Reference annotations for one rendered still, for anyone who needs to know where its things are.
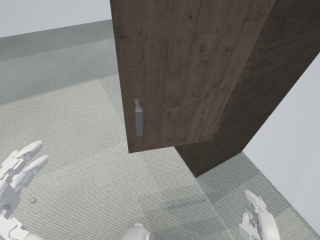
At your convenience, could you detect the handle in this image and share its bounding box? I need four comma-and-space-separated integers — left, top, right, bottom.
135, 99, 143, 137

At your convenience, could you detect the left robot thigh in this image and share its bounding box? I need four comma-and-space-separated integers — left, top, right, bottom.
120, 226, 150, 240

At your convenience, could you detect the robot left hand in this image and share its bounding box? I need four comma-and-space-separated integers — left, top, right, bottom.
0, 140, 49, 240

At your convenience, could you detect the cupboard door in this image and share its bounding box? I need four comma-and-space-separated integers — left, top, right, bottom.
109, 0, 276, 154

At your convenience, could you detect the robot right hand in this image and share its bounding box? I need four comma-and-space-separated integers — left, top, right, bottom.
239, 189, 281, 240

